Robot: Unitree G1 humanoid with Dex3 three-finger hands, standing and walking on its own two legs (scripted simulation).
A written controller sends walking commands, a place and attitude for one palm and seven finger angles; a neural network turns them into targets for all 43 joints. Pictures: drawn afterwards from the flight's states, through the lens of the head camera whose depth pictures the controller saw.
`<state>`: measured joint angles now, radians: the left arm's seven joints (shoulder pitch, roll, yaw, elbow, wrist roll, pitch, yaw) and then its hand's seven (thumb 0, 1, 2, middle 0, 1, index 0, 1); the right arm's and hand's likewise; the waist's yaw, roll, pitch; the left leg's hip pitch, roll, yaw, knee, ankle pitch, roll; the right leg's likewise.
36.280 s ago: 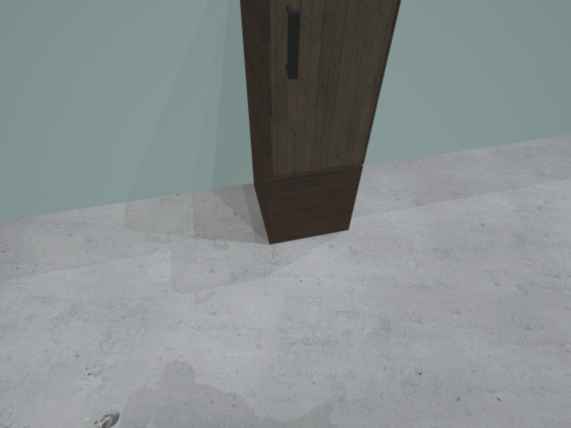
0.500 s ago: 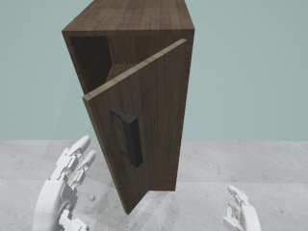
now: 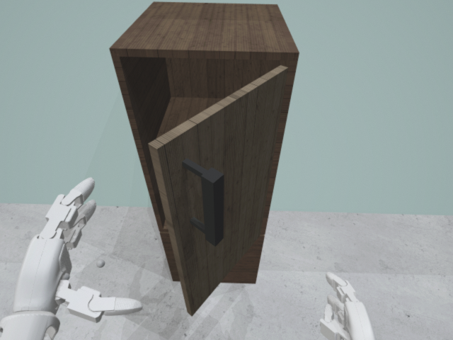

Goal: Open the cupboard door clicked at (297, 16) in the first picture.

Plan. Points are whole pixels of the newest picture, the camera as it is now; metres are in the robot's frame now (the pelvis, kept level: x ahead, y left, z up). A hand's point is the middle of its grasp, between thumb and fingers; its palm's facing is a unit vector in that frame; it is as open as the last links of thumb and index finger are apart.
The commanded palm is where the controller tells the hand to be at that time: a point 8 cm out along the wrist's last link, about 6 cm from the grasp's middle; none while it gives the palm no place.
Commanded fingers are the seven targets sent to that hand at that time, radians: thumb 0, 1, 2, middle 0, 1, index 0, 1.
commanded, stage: draw the hand back to the body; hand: left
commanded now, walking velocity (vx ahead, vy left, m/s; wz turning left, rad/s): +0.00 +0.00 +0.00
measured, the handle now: (203, 203) +0.29 +0.08 +0.13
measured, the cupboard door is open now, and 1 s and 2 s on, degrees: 52 52 52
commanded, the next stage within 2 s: step back with the hand held close in 0.94 s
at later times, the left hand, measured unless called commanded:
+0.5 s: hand (67, 229) +0.20 +0.25 +0.17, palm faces +0.41 -0.83 -0.38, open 9.8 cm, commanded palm +0.15 +0.29 +0.18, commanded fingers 0.00 0.83 0.87 -0.20 -0.30 -0.20 -0.30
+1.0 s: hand (71, 222) +0.21 +0.25 +0.17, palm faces +0.44 -0.82 -0.38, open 7.4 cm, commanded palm +0.16 +0.28 +0.18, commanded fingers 0.00 0.90 0.90 -0.20 -0.30 -0.20 -0.30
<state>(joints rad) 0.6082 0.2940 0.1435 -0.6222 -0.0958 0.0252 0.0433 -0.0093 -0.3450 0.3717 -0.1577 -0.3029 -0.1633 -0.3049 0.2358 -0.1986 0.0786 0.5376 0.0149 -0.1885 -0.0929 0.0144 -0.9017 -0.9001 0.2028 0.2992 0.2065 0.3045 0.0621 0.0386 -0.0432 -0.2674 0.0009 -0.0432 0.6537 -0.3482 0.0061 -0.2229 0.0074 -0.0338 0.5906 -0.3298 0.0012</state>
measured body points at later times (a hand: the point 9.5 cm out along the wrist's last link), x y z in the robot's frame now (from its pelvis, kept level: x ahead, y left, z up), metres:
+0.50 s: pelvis +0.01 +0.00 +0.02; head -0.01 -0.01 +0.46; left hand +0.17 +0.29 +0.19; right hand +0.20 -0.22 -0.06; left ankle +0.00 +0.11 -0.73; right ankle -0.01 -0.12 -0.73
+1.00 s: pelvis +0.02 -0.01 +0.02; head +0.00 -0.03 +0.47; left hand +0.18 +0.29 +0.19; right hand +0.20 -0.23 -0.07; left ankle +0.00 +0.11 -0.73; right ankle -0.01 -0.12 -0.73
